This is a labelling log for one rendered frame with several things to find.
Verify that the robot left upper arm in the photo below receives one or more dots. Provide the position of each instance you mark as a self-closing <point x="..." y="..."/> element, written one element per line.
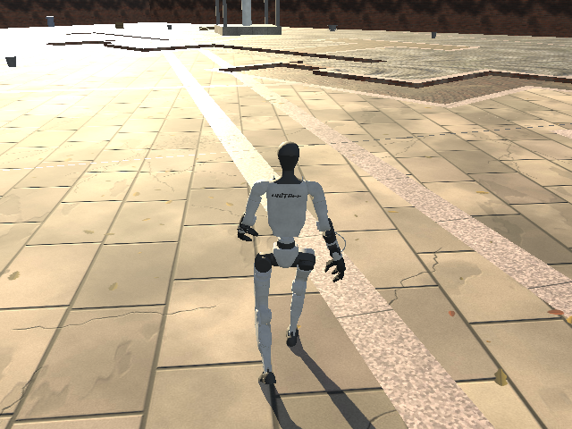
<point x="259" y="188"/>

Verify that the robot left hand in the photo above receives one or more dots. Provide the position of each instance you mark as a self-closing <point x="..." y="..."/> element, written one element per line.
<point x="246" y="238"/>

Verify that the robot left foot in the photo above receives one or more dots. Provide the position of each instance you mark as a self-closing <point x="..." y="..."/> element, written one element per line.
<point x="267" y="378"/>

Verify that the right robot thigh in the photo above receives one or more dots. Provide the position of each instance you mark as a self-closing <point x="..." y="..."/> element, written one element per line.
<point x="306" y="262"/>

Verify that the robot right hand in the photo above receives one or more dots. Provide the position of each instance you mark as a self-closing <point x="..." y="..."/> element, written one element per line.
<point x="340" y="268"/>

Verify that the robot right forearm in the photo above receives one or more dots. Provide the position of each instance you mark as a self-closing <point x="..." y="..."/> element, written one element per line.
<point x="332" y="243"/>

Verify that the robot left forearm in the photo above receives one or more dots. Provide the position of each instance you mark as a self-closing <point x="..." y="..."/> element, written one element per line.
<point x="242" y="228"/>

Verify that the robot right upper arm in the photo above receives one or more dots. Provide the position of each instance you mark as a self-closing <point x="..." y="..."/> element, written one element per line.
<point x="316" y="191"/>

